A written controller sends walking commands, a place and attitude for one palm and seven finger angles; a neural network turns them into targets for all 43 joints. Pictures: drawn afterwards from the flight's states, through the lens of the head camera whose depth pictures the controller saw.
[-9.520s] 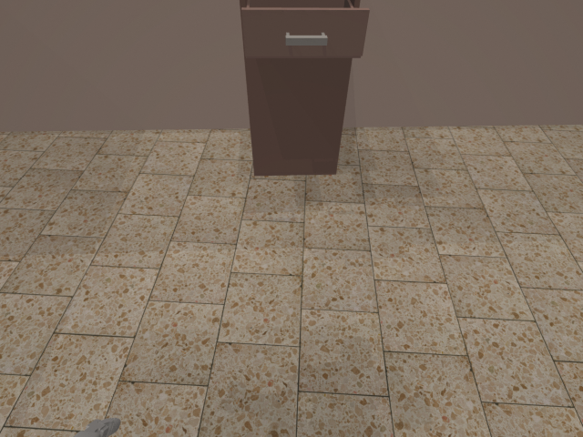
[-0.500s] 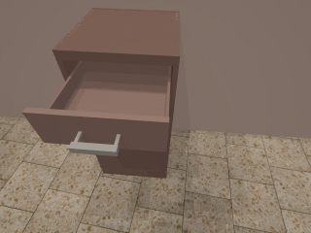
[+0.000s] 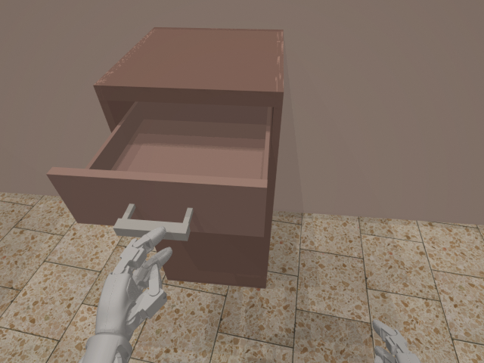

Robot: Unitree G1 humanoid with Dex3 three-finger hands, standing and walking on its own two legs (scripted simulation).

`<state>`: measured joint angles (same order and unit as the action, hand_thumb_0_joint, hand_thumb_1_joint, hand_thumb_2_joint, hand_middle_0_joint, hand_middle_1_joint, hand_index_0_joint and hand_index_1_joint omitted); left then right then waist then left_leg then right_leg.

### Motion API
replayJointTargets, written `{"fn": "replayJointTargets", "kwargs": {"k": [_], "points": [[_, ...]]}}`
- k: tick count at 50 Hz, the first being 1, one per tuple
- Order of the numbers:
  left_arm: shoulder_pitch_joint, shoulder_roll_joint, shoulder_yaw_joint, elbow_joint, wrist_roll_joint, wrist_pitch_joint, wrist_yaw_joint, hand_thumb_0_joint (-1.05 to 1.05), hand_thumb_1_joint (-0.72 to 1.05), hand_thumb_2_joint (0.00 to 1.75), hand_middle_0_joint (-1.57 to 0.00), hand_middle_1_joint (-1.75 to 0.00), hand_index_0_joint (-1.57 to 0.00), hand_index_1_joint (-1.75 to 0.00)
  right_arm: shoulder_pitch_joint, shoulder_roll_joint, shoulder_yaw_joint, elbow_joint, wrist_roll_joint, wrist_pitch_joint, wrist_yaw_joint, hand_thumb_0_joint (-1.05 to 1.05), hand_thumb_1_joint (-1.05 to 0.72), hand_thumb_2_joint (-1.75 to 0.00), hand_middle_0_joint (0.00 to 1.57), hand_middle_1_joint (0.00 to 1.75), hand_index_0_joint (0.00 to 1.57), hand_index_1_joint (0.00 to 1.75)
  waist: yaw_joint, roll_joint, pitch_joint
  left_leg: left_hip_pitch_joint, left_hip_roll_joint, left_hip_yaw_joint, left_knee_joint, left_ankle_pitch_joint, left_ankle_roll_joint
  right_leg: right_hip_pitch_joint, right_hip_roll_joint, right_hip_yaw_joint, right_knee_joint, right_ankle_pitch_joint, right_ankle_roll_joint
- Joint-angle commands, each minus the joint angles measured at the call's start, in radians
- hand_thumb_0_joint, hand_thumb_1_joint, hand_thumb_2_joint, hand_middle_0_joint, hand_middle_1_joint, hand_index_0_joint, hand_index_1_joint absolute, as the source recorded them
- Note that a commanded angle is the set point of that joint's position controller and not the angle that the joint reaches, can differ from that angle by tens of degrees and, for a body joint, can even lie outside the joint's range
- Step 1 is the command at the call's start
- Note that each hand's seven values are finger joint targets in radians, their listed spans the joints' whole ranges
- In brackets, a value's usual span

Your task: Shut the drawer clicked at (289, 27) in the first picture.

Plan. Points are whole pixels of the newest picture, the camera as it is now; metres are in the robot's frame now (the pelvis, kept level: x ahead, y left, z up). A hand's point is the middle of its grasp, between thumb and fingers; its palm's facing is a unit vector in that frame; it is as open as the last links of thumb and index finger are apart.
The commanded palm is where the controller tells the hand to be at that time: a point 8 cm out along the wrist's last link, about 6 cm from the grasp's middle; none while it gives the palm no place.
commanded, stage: raise the hand and make a fist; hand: left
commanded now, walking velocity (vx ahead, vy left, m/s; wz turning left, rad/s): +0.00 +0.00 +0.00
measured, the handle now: (156, 220) +0.36 +0.17 +0.06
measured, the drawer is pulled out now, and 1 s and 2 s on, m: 0.26 0.26 0.26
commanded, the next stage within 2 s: bring the fist close to the handle in 1.62 s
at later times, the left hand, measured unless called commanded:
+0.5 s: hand (160, 322) +0.18 +0.12 +0.05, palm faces -0.21 -0.97 -0.09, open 4.1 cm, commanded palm +0.13 +0.21 +0.06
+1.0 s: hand (114, 303) +0.17 +0.16 +0.14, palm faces -0.01 -0.99 -0.11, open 3.1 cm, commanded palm +0.13 +0.19 +0.13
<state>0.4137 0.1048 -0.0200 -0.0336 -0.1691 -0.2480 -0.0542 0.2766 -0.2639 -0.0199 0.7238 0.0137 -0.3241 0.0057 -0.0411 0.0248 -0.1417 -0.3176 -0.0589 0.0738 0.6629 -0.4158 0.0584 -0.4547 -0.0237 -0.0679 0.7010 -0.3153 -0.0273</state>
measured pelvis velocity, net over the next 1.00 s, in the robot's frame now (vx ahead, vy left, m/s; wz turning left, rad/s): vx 0.00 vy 0.00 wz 0.03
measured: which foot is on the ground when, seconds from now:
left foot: down 0.00-1.00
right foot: down 0.00-1.00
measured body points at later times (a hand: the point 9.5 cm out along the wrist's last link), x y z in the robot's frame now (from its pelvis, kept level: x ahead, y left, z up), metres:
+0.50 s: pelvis -0.02 -0.04 -0.02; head +0.01 -0.05 +0.43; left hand +0.19 +0.18 +0.06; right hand +0.17 -0.24 -0.10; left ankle -0.05 +0.07 -0.72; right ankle +0.03 -0.10 -0.72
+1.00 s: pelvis +0.00 +0.00 +0.00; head -0.02 -0.01 +0.45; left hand +0.17 +0.21 +0.14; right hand +0.22 -0.20 -0.03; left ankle -0.05 +0.07 -0.72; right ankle +0.03 -0.10 -0.72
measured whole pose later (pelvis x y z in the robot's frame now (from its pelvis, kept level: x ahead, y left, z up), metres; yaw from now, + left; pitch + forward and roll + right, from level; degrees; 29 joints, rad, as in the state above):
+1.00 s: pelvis +0.00 +0.00 +0.00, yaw +2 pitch +2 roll -1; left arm 0.54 0.23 0.09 -0.45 -0.23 -0.15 -0.19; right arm 0.22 -0.21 0.05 0.54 0.05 -0.36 -0.02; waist 0.03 0.05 -0.11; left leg -0.31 -0.03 0.03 0.74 -0.46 0.06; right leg -0.40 0.00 -0.11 0.70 -0.33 -0.03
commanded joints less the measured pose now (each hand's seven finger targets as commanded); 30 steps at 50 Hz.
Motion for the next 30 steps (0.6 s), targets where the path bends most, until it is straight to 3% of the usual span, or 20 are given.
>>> {"fn": "replayJointTargets", "kwargs": {"k": [1, 2, 3, 4, 5, 6, 7, 9, 10, 13, 14, 16, 19, 20, 22, 23, 24, 25, 27, 30], "points": [[0.375, 0.172, 0.170, -0.002, -0.024, -0.225, -0.202, 0.00, 0.90, 0.90, -0.50, -0.62, -0.50, -0.62, -0.205, -0.149, -0.076, -0.341, -0.003, 0.007, 0.044, 0.00, -0.90, -0.90, 0.20, 0.30, 0.20, 0.30, 0.087, -0.141, 0.120, -0.281, 0.014, -0.032, 0.048, 0.105, -0.086, 0.041, -0.016, 0.055, -0.030, 0.004, -0.036], [0.400, 0.190, 0.185, -0.025, 0.004, -0.211, -0.205, 0.00, 0.90, 0.90, -0.52, -0.65, -0.52, -0.65, -0.237, -0.138, -0.073, -0.383, 0.003, 0.036, 0.043, 0.00, -0.90, -0.90, 0.20, 0.30, 0.20, 0.30, 0.109, -0.013, 0.115, -0.279, 0.003, -0.015, 0.050, 0.096, -0.077, 0.050, -0.011, 0.054, -0.008, 0.001, -0.045], [0.369, 0.176, 0.149, -0.098, 0.019, -0.187, -0.197, 0.00, 0.90, 0.90, -0.54, -0.67, -0.54, -0.67, -0.253, -0.122, -0.063, -0.422, 0.010, 0.065, 0.040, 0.00, -0.90, -0.90, 0.20, 0.30, 0.20, 0.30, 0.110, 0.042, 0.101, -0.275, -0.003, -0.009, 0.053, 0.106, -0.070, 0.045, -0.003, 0.041, 0.021, 0.032, -0.048], [0.319, 0.209, 0.177, -0.180, 0.022, -0.168, -0.174, 0.00, 0.90, 0.90, -0.56, -0.69, -0.56, -0.69, -0.244, -0.117, -0.061, -0.440, 0.014, 0.095, 0.035, 0.00, -0.90, -0.90, 0.20, 0.30, 0.20, 0.30, 0.118, 0.107, 0.070, -0.272, -0.006, -0.010, 0.058, 0.092, -0.069, 0.038, -0.001, 0.044, 0.034, 0.015, -0.050], [0.254, 0.174, 0.142, -0.258, 0.010, -0.156, -0.157, 0.00, 0.90, 0.90, -0.58, -0.71, -0.58, -0.71, -0.245, -0.100, -0.050, -0.474, 0.016, 0.110, 0.026, 0.00, -0.90, -0.90, 0.20, 0.30, 0.20, 0.30, 0.103, 0.089, 0.040, -0.277, -0.001, -0.012, 0.063, 0.087, -0.057, 0.028, 0.007, 0.050, 0.041, 0.013, -0.045], [0.194, 0.196, 0.178, -0.295, -0.008, -0.162, -0.132, 0.00, 0.90, 0.90, -0.60, -0.73, -0.60, -0.73, -0.213, -0.088, -0.049, -0.473, 0.017, 0.119, 0.013, 0.00, -0.90, -0.90, 0.20, 0.30, 0.20, 0.30, 0.091, 0.049, -0.005, -0.297, 0.005, -0.021, 0.082, 0.094, -0.049, 0.027, 0.011, 0.071, 0.043, 0.015, -0.038], [0.141, 0.193, 0.202, -0.346, -0.030, -0.190, -0.110, 0.00, 0.90, 0.90, -0.62, -0.75, -0.62, -0.75, -0.176, -0.073, -0.048, -0.467, 0.015, 0.122, 0.002, 0.00, -0.90, -0.90, 0.20, 0.30, 0.20, 0.30, 0.082, 0.014, -0.056, -0.308, 0.011, -0.034, 0.107, 0.112, -0.043, 0.029, 0.012, 0.098, 0.044, 0.026, -0.030], [0.011, 0.223, 0.235, -0.479, -0.067, -0.284, -0.088, 0.00, 0.90, 0.90, -0.66, -0.80, -0.66, -0.80, -0.085, -0.061, -0.049, -0.443, 0.012, 0.110, -0.015, 0.00, -0.90, -0.90, 0.20, 0.30, 0.20, 0.30, 0.044, 0.009, -0.143, -0.297, 0.024, -0.063, 0.168, 0.150, -0.037, 0.016, 0.015, 0.157, 0.055, 0.068, -0.015], [0.021, 0.205, 0.214, -0.496, -0.074, -0.320, -0.096, 0.00, 0.90, 0.90, -0.68, -0.82, -0.68, -0.82, -0.074, -0.053, -0.044, -0.429, 0.014, 0.098, -0.019, 0.00, -0.90, -0.90, 0.20, 0.30, 0.20, 0.30, 0.033, 0.020, -0.155, -0.288, 0.030, -0.075, 0.182, 0.164, -0.034, 0.015, 0.012, 0.177, 0.049, 0.090, -0.012], [-0.031, 0.200, 0.143, -0.474, -0.088, -0.382, -0.176, 0.00, 0.90, 0.90, -0.74, -0.88, -0.74, -0.88, -0.081, -0.082, -0.020, -0.377, 0.023, 0.045, -0.024, 0.00, -0.90, -0.90, 0.20, 0.30, 0.20, 0.30, -0.029, 0.079, -0.098, -0.283, 0.044, -0.093, 0.220, 0.152, -0.023, -0.034, -0.003, 0.181, 0.019, 0.081, -0.001], [-0.097, 0.203, 0.118, -0.469, -0.085, -0.378, -0.206, 0.00, 0.90, 0.90, -0.76, -0.91, -0.76, -0.91, -0.088, -0.095, -0.011, -0.367, 0.025, 0.030, -0.026, 0.00, -0.90, -0.90, 0.20, 0.30, 0.20, 0.30, -0.058, 0.064, -0.091, -0.278, 0.050, -0.097, 0.233, 0.149, -0.015, -0.044, -0.007, 0.186, 0.009, 0.064, 0.007], [-0.100, 0.207, 0.090, -0.373, -0.085, -0.328, -0.268, 0.00, 0.90, 0.90, -0.80, -0.95, -0.80, -0.95, -0.087, -0.108, -0.006, -0.345, 0.031, 0.003, -0.035, 0.00, -0.90, -0.90, 0.20, 0.30, 0.20, 0.30, -0.070, 0.036, -0.035, -0.302, 0.054, -0.108, 0.226, 0.112, -0.012, -0.053, -0.010, 0.165, -0.026, -0.004, 0.009], [0.011, 0.250, 0.125, -0.154, -0.083, -0.170, -0.350, 0.00, 0.90, 0.90, -0.86, -1.01, -0.86, -1.01, -0.106, -0.117, -0.009, -0.338, 0.053, -0.013, -0.046, 0.00, -0.90, -0.90, 0.20, 0.30, 0.20, 0.30, -0.035, -0.088, 0.009, -0.356, 0.052, -0.108, 0.188, 0.069, -0.013, 0.007, -0.033, 0.199, -0.101, -0.091, 0.034], [0.035, 0.275, 0.155, -0.153, -0.091, -0.114, -0.371, 0.00, 0.90, 0.90, -0.88, -1.04, -0.88, -1.04, -0.116, -0.120, -0.010, -0.349, 0.061, -0.010, -0.046, 0.00, -0.90, -0.90, 0.20, 0.30, 0.20, 0.30, -0.009, -0.089, -0.039, -0.351, 0.046, -0.102, 0.167, 0.074, -0.015, 0.061, -0.051, 0.209, -0.113, -0.087, 0.043], [0.087, 0.356, 0.293, -0.207, -0.115, -0.015, -0.356, 0.00, 0.90, 0.90, -0.92, -1.08, -0.92, -1.08, -0.160, -0.104, -0.014, -0.376, 0.065, -0.002, -0.051, 0.00, -0.90, -0.90, 0.20, 0.30, 0.20, 0.30, 0.057, -0.130, -0.152, -0.351, 0.037, -0.097, 0.140, 0.105, -0.022, 0.188, -0.084, 0.227, -0.114, -0.033, 0.059], [0.116, 0.353, 0.334, -0.253, -0.137, 0.018, -0.331, 0.00, 0.90, 0.90, -0.94, -1.10, -0.94, -1.10, -0.179, -0.085, -0.010, -0.385, 0.064, 0.008, -0.054, 0.00, -0.90, -0.90, 0.20, 0.30, 0.20, 0.30, 0.078, -0.141, -0.168, -0.352, 0.036, -0.096, 0.124, 0.118, -0.028, 0.231, -0.090, 0.224, -0.110, 0.002, 0.062], [0.148, 0.366, 0.394, -0.280, -0.165, 0.034, -0.295, 0.00, 0.90, 0.90, -0.96, -1.12, -0.96, -1.12, -0.201, -0.072, -0.005, -0.380, 0.061, 0.016, -0.051, 0.00, -0.90, -0.90, 0.20, 0.30, 0.20, 0.30, 0.105, -0.137, -0.190, -0.332, 0.038, -0.106, 0.106, 0.144, -0.035, 0.271, -0.079, 0.202, -0.093, 0.032, 0.053], [0.177, 0.305, 0.384, -0.344, -0.192, 0.029, -0.267, 0.00, 0.90, 0.90, -0.98, -1.14, -0.98, -1.14, -0.200, -0.052, 0.004, -0.386, 0.059, 0.018, -0.048, 0.00, -0.90, -0.90, 0.20, 0.30, 0.20, 0.30, 0.112, -0.116, -0.189, -0.315, 0.037, -0.102, 0.089, 0.171, -0.040, 0.279, -0.070, 0.181, -0.084, 0.091, 0.048], [0.211, 0.286, 0.416, -0.416, -0.217, -0.007, -0.205, 0.00, 0.90, 0.90, -1.02, -1.19, -1.02, -1.19, -0.185, -0.038, 0.000, -0.371, 0.058, 0.010, -0.044, 0.00, -0.90, -0.90, 0.20, 0.30, 0.20, 0.30, 0.117, -0.080, -0.153, -0.293, 0.044, -0.097, 0.068, 0.201, -0.048, 0.267, -0.052, 0.153, -0.070, 0.164, 0.041], [0.257, 0.277, 0.372, -0.494, -0.168, -0.082, -0.171, 0.00, 0.90, 0.90, -1.08, -1.25, -1.08, -1.25, -0.154, -0.044, -0.010, -0.357, 0.044, -0.026, -0.026, 0.00, -0.90, -0.90, 0.20, 0.30, 0.20, 0.30, 0.106, -0.033, -0.115, -0.266, 0.049, -0.087, 0.051, 0.243, -0.043, 0.222, -0.039, 0.136, -0.052, 0.218, 0.036]]}}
